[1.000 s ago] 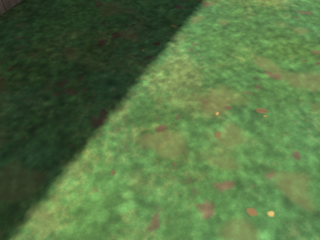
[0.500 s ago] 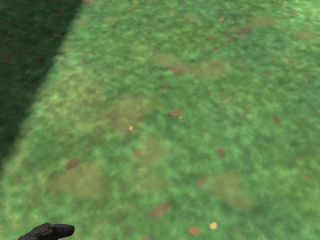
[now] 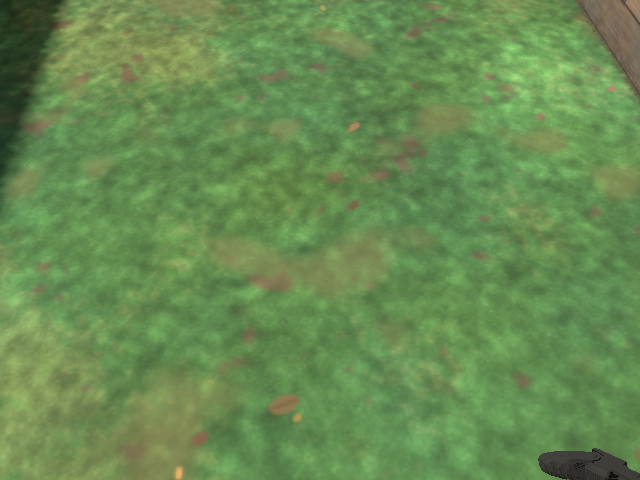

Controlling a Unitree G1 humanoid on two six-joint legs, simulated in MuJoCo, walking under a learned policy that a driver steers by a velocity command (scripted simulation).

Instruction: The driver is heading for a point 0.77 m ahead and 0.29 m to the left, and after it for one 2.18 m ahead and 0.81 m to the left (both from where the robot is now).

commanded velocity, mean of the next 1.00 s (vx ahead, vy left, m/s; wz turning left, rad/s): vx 0.88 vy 0.00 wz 0.73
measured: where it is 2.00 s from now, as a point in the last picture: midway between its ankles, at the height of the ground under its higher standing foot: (213, 233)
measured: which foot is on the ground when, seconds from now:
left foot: down 0.00-0.40, up 0.42-0.78, down 0.80-1.00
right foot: down 0.00-0.00, up 0.02-0.36, down 0.38-0.80, up 0.82-1.00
